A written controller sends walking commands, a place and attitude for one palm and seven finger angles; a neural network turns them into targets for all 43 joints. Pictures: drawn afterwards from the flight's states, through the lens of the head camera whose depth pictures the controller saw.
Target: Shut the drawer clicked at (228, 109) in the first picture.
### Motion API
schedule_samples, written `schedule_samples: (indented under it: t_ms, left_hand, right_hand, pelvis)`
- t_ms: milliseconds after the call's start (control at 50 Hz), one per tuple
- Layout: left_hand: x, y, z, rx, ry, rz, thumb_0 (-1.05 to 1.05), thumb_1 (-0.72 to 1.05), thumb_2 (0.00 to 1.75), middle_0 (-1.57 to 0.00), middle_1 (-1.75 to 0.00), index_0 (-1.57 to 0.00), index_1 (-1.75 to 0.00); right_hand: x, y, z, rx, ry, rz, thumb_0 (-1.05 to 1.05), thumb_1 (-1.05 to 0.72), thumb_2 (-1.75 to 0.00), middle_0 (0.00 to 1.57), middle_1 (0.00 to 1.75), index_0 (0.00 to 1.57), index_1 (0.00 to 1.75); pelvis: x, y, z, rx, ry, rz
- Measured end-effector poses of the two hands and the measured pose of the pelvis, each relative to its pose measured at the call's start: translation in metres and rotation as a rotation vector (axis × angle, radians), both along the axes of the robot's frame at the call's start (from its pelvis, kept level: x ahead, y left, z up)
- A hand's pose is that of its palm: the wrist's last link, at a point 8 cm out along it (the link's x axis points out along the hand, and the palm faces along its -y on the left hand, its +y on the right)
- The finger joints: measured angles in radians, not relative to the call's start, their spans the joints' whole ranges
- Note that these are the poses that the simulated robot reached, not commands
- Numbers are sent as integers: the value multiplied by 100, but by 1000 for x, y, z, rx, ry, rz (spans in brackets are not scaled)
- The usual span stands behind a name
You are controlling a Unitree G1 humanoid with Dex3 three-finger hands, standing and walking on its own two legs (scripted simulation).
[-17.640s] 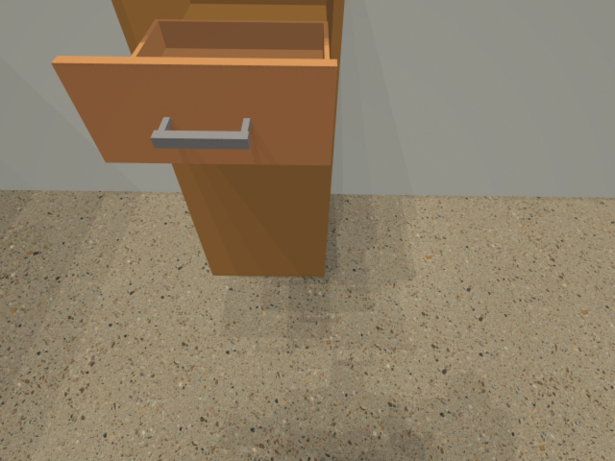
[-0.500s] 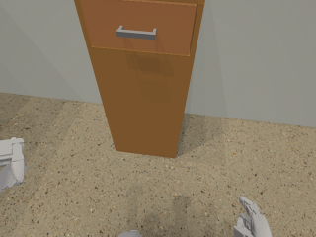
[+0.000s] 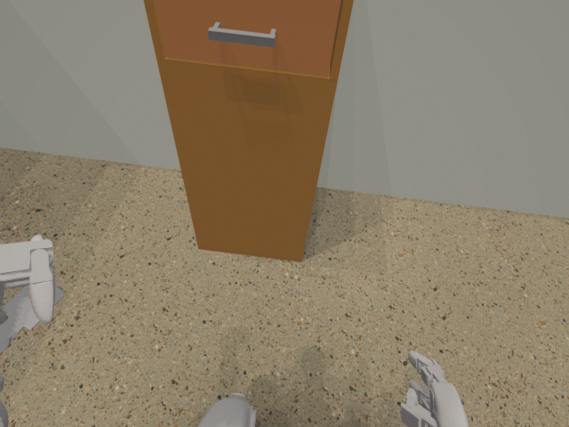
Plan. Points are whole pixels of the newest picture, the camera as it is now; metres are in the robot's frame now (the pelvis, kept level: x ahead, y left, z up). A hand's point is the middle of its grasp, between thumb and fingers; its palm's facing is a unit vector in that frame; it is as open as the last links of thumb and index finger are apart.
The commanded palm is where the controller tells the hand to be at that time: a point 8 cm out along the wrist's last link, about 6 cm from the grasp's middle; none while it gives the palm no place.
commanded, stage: stop stepping back and stand still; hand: left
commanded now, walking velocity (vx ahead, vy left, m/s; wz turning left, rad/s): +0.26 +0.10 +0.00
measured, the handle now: (243, 33) +0.82 +0.20 +0.15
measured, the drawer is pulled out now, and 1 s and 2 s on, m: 0.00 0.00 0.00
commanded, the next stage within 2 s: let the arm hang, fingers relaxed in 1.24 s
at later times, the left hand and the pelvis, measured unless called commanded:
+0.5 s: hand out of the picture +0.09 +0.25 +0.18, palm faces +0.44 -0.81 -0.38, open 3.2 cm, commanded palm +0.05 +0.28 +0.19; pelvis -0.09 +0.00 +0.01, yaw -1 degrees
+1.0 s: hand out of the picture +0.09 +0.26 +0.17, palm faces +0.42 -0.79 -0.45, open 3.2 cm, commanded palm +0.03 +0.29 +0.19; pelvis -0.09 +0.01 +0.01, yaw +1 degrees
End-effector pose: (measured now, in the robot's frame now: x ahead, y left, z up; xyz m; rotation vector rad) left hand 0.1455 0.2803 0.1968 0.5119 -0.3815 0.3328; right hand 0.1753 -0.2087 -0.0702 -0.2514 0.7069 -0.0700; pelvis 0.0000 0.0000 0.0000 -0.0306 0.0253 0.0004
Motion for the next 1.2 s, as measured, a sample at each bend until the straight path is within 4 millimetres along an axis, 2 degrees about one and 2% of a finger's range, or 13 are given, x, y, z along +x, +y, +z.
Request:
schedule_samples:
  t_ms: [60,100,160,260,380,440,500,600,720,840,960,1080,1200]
  left_hand:
    - [0,0,1,-15,8,-28,1,88,90,-141,-160,-141,-160]
    - [-1,2,-1,-7,15,-50,1,88,90,-141,-160,-141,-160]
    - [-8,4,-7,13,56,-77,1,88,90,-141,-160,-141,-160]
    - [-40,-2,0,43,129,-71,2,89,90,-141,-160,-140,-160]
    - [-83,-5,7,50,132,0,1,88,90,-141,-160,-140,-160]
    - [-94,1,6,1,85,51,1,88,90,-141,-160,-141,-160]
    - [-95,5,-2,-60,59,80,1,88,90,-141,-160,-141,-160]
    - [-93,3,-11,-49,45,37,1,89,90,-141,-160,-141,-160]
    - [-104,-2,-3,48,80,45,2,89,90,-141,-160,-140,-160]
    - [-113,5,-2,-8,76,87,1,88,90,-141,-160,-141,-160]
    - [-102,14,-9,-18,102,96,1,89,90,-141,-160,-141,-160]
    - [-89,11,-6,-4,132,71,2,89,90,-141,-160,-140,-160]
    - [-79,10,-9,-12,171,41,1,89,90,-141,-160,-140,-160]
  right_hand:
    - [-21,-4,8,-20,24,-40,2,-91,-90,21,30,21,30]
    - [-32,-8,11,-36,-11,-70,2,-91,-90,21,30,21,30]
    - [-51,-14,16,-32,-43,-111,2,-91,-90,21,30,21,30]
    - [-89,-19,24,-16,-68,-128,2,-91,-90,20,30,20,30]
    - [-126,-34,9,-26,31,-126,2,-91,-90,20,30,20,30]
    - [-141,-40,6,-45,63,-133,2,-91,-90,21,30,20,30]
    - [-150,-42,5,-67,48,-151,2,-91,-90,20,30,20,30]
    - [-153,-37,-1,-56,-13,-174,2,-91,-90,20,30,20,30]
    - [-150,-19,-12,32,3,-126,2,-91,-90,20,30,20,30]
    - [-143,-11,-11,13,65,-63,2,-91,-90,21,30,20,30]
    - [-122,-6,-5,3,18,-61,2,-91,-90,20,30,20,30]
    - [-98,1,6,29,-32,-40,2,-91,-90,20,30,20,30]
    - [-86,0,12,21,-33,-55,2,-91,-90,20,30,20,30]
  pelvis:
    - [-8,3,7,27,7,-13]
    - [-15,8,2,8,10,-12]
    - [-34,9,2,39,-10,-14]
    - [-57,5,10,27,-30,-20]
    - [-83,-1,12,40,-36,-24]
    - [-88,-1,13,59,-39,-32]
    - [-91,3,12,58,-41,-24]
    - [-101,9,-1,53,-71,-7]
    - [-103,-1,-2,43,-71,18]
    - [-99,4,6,46,-53,21]
    - [-94,10,5,41,-61,19]
    - [-87,9,9,30,-42,15]
    - [-80,13,11,25,-31,9]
